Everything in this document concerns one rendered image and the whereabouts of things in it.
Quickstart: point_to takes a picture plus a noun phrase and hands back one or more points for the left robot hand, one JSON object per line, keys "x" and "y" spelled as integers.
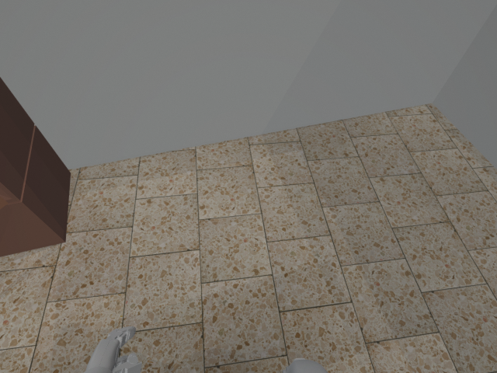
{"x": 106, "y": 353}

